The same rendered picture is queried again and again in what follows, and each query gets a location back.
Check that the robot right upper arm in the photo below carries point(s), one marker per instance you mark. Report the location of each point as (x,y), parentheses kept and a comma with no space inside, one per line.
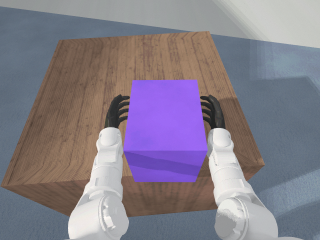
(238,219)

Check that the carton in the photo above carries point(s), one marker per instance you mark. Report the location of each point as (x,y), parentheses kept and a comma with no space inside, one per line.
(165,138)

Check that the robot left upper arm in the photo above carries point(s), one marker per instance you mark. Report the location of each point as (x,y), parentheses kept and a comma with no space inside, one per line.
(103,218)

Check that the left robot hand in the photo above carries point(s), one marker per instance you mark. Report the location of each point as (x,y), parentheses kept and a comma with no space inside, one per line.
(113,118)

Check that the pedestal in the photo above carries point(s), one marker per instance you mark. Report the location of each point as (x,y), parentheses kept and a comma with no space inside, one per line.
(54,157)

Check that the robot left forearm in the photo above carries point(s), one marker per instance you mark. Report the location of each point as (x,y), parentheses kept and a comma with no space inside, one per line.
(107,168)

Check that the right robot hand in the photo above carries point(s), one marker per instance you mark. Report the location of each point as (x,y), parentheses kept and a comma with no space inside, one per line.
(216,119)

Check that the robot right forearm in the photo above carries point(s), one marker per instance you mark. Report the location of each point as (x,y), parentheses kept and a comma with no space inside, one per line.
(226,173)

